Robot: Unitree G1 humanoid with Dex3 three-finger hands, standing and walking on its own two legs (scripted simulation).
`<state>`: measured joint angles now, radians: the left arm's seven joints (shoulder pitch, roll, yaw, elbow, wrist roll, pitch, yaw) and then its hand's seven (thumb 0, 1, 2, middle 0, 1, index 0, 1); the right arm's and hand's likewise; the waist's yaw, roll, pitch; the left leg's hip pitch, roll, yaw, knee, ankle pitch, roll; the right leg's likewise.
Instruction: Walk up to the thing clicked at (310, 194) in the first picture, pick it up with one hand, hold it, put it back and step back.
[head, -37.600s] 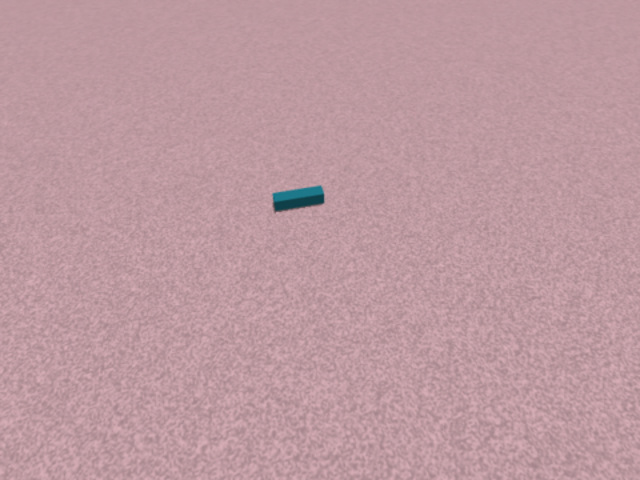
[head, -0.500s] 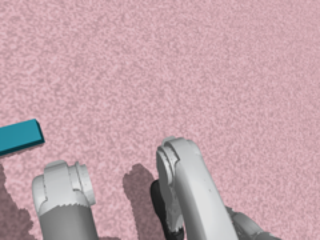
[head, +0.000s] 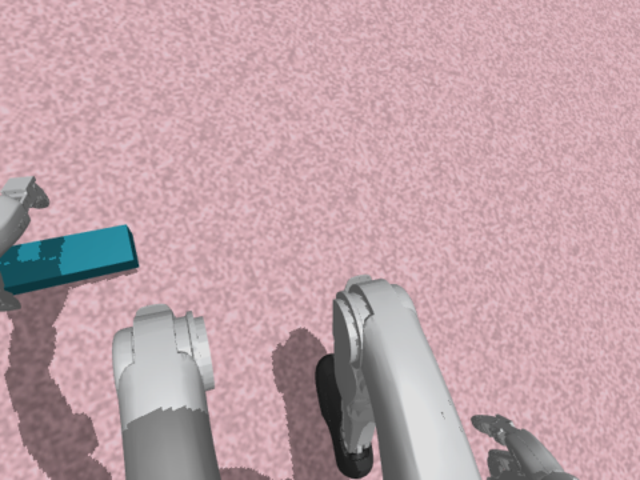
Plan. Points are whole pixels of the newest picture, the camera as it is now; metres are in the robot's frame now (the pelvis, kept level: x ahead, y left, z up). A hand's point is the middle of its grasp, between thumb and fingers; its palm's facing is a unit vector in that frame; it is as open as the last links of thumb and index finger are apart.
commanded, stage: withdraw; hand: left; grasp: from above
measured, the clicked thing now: (55, 262) +0.44 +0.33 -0.32
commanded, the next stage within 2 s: home in 0.18 s
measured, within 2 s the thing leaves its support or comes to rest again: neither
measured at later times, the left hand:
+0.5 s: hand out of the picture +0.44 +0.36 -0.12, palm faces -0.44 -0.15 -0.89, open 12.8 cm
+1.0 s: hand out of the picture +0.28 +0.27 +0.10, palm faces -0.11 -0.82 -0.55, open 7.5 cm
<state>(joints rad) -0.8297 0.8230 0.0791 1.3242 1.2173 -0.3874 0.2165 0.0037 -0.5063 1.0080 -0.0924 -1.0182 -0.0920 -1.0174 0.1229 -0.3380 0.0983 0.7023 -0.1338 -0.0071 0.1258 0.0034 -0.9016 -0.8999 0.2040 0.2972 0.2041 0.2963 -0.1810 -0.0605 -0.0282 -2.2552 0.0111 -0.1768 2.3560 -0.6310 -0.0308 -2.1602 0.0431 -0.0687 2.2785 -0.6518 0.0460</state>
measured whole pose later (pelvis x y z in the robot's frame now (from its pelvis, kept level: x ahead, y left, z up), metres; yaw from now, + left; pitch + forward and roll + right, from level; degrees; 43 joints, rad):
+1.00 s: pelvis +0.02 +0.00 +0.20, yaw +5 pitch +27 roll -5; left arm -0.01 0.42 0.06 0.27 0.29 0.19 0.02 0.01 0.87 0.90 -0.21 -0.30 -0.21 -0.30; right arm 0.05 -0.25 -0.01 0.54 0.02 -0.06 0.00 0.01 -0.91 -0.90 0.20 0.30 0.20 0.30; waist -0.04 0.01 -0.19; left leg -1.61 0.03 -0.10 1.74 -0.61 -0.02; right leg -1.53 0.01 -0.04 1.68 -0.63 0.03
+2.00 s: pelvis +0.09 +0.00 +0.37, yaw +10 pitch +10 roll -2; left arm 0.50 0.22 0.03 -0.14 -0.05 0.46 0.02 0.02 0.90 0.90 -0.20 -0.30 -0.20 -0.30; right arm 0.27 -0.22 0.04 0.52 0.00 -0.24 -0.18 0.01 -0.90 -0.90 0.21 0.30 0.21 0.30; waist -0.04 0.04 -0.15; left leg -0.72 0.03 -0.07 1.01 -0.47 -0.03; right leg -0.65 -0.01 -0.05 0.96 -0.48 0.01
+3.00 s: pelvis +0.09 +0.01 +0.37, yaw +9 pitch +10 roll -3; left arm 0.50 0.23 0.03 -0.14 -0.05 0.46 0.02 0.01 0.90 0.90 -0.20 -0.30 -0.20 -0.30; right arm 0.29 -0.22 0.04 0.53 0.00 -0.23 -0.18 0.01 -0.90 -0.90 0.21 0.30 0.21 0.30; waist -0.04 0.04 -0.16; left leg -0.71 0.03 -0.06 1.03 -0.49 -0.01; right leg -0.64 -0.01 -0.04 0.96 -0.49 0.03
